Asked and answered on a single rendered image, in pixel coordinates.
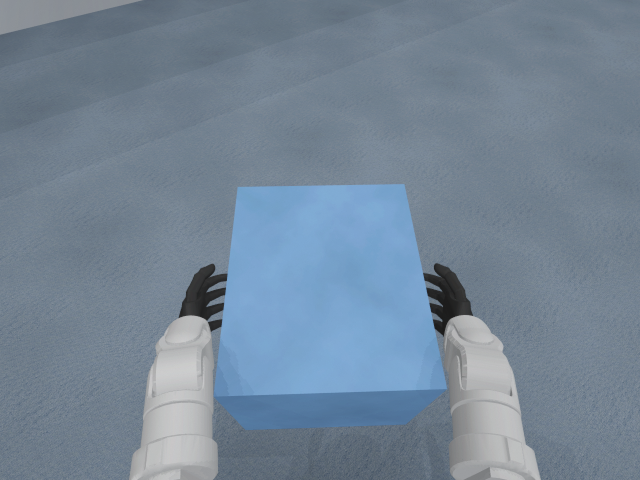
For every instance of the carton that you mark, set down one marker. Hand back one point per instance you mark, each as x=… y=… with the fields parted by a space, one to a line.
x=326 y=319

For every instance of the left robot forearm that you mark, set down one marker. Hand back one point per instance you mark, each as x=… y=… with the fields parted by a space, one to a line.
x=177 y=441

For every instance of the left robot hand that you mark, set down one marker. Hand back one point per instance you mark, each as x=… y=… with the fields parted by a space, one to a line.
x=197 y=297

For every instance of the right robot forearm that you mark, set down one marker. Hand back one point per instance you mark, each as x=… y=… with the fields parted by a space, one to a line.
x=488 y=438

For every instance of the right robot hand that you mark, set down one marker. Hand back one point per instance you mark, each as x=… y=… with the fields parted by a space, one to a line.
x=453 y=297

